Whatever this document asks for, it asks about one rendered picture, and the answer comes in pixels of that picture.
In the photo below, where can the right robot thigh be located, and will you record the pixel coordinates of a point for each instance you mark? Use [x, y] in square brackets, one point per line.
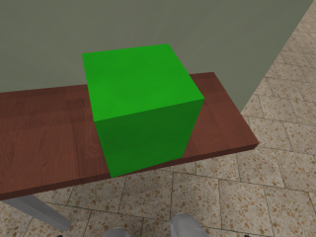
[185, 225]

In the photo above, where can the carton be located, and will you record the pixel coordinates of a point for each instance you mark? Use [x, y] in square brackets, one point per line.
[144, 104]

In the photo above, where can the table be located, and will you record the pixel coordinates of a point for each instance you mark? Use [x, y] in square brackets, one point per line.
[49, 141]

